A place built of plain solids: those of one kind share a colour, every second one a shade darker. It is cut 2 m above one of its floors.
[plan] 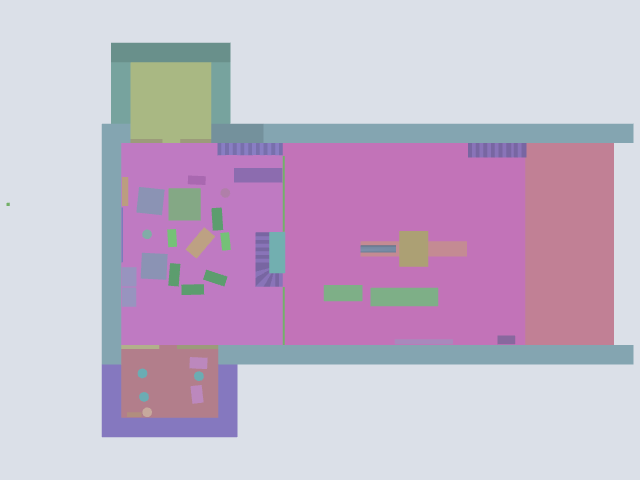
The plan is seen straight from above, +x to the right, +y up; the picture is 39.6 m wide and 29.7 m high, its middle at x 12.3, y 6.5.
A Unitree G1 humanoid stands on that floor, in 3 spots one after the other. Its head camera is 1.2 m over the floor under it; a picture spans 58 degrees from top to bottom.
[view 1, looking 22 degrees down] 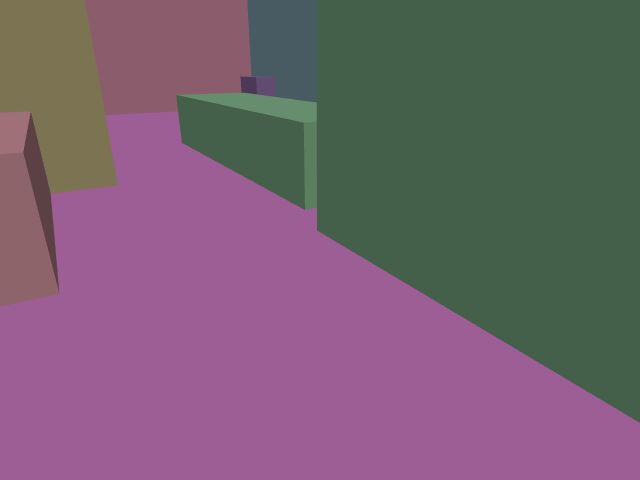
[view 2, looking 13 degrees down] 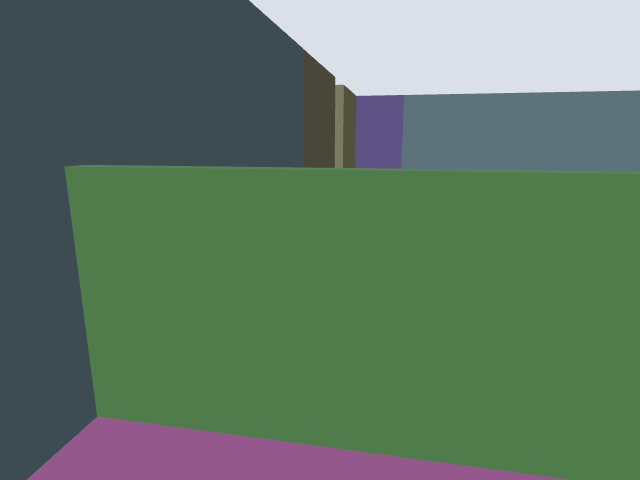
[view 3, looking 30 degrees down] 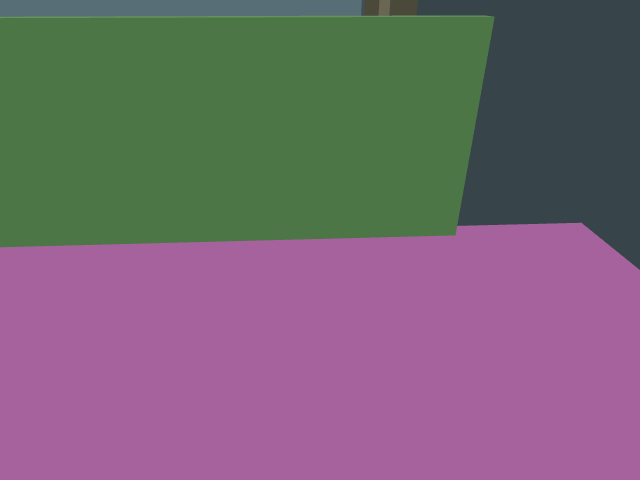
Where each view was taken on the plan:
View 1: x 12.20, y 5.33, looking -31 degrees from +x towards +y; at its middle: floor_saw_floorboards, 3.20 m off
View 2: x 11.60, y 1.30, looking -169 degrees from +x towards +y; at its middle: rail_saw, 1.55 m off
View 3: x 12.20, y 10.82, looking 177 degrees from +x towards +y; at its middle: floor_saw_floorboards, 2.40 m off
